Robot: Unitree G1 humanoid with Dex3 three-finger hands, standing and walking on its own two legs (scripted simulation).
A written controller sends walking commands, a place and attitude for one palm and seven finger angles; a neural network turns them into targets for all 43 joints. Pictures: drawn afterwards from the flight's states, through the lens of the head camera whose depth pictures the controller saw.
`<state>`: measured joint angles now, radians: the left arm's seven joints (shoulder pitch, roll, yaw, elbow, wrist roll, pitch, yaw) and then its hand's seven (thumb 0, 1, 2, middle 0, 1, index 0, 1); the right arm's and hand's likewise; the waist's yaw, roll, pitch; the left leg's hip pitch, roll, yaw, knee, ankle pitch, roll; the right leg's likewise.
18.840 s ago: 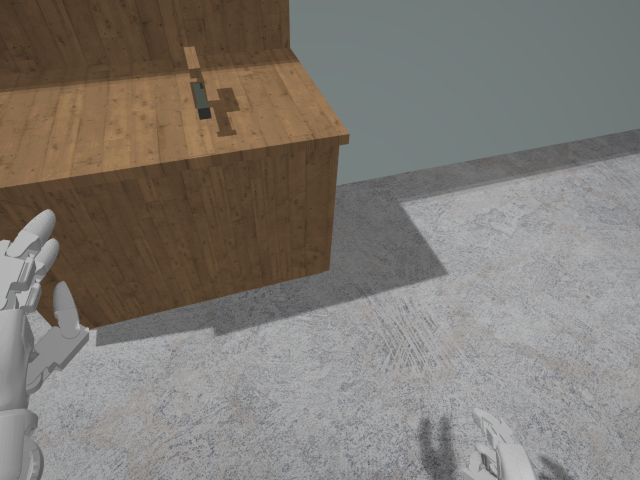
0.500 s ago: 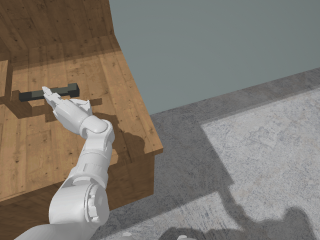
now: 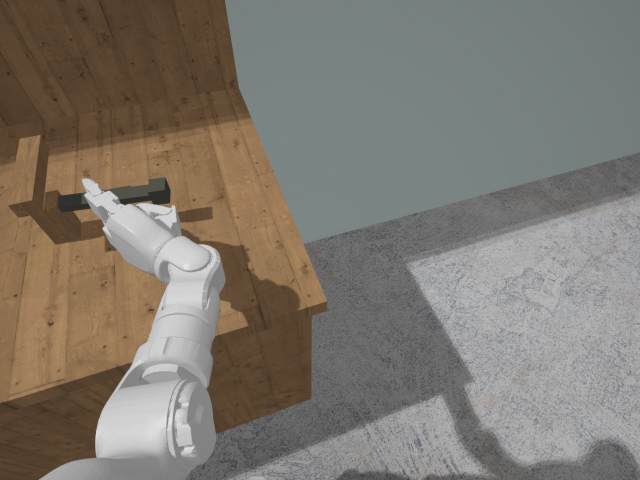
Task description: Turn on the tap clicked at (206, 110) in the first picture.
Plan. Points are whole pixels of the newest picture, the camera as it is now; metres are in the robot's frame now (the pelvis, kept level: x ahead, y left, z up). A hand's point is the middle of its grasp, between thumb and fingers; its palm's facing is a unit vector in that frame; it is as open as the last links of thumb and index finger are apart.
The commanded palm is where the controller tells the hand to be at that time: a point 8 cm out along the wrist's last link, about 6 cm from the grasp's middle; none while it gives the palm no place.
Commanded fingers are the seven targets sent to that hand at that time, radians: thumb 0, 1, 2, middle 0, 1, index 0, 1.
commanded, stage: lift the hand up off the lever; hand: left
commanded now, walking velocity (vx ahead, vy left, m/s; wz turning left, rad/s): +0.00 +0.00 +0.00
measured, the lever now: (159, 191) +0.52 +0.23 +0.05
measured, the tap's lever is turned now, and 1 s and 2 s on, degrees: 82 82 82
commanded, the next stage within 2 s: draw the hand back beside the body in 1.22 s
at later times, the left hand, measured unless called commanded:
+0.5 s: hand (167, 207) +0.45 +0.19 +0.09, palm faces +0.80 -0.58 -0.11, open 7.8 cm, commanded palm +0.39 +0.20 +0.10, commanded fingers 0.00 0.90 0.90 -0.15 -0.15 -0.15 -0.15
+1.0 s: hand (163, 202) +0.44 +0.19 +0.11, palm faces +0.80 -0.59 -0.11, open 7.8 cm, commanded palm +0.38 +0.20 +0.12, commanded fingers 0.00 0.90 0.90 -0.15 -0.15 -0.15 -0.15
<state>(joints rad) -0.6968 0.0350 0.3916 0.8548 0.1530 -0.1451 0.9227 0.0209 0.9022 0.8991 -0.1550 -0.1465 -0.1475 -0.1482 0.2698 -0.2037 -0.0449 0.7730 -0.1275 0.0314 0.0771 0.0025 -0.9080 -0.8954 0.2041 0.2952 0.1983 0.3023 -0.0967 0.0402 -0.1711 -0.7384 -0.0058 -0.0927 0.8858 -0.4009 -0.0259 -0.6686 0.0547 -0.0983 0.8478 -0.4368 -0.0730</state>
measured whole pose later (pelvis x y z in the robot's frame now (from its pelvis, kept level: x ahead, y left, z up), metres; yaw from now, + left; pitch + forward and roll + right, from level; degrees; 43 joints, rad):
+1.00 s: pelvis +0.01 +0.00 +0.02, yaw +0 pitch +10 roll -1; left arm -0.65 0.00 0.33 0.71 0.12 0.02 0.92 0.02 0.90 0.90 -0.15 -0.15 -0.15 -0.15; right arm 0.24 -0.20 -0.04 0.78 -0.10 0.04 0.06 0.00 -0.91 -0.90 0.20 0.30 0.20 0.30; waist -0.06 0.04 -0.14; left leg -0.59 -0.01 -0.08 0.78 -0.37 -0.02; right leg -0.53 0.05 -0.09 0.75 -0.41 -0.07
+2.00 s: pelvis +0.01 +0.02 +0.05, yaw -3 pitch -4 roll +0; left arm 0.06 0.27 0.11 0.04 -0.07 -0.09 0.11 0.02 0.90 0.90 -0.18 -0.22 -0.18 -0.23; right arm 0.16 -0.22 0.02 0.63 0.01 -0.01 -0.04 0.01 -0.91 -0.90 0.20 0.30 0.20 0.30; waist 0.02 0.05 0.03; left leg -0.12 -0.01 -0.02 0.42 -0.23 0.01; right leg -0.08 0.04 -0.01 0.41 -0.25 -0.04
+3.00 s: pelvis +0.00 +0.01 +0.05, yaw -1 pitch -4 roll -1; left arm 0.40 0.35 0.30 -0.39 -0.08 -0.14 0.10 0.02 0.89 0.90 -0.21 -0.30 -0.21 -0.30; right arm 0.19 -0.22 0.00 0.63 0.00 -0.07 -0.05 0.01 -0.90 -0.90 0.21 0.30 0.20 0.30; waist 0.05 0.07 0.03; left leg -0.16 0.00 -0.05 0.48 -0.25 0.00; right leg -0.09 0.05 -0.04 0.42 -0.27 -0.05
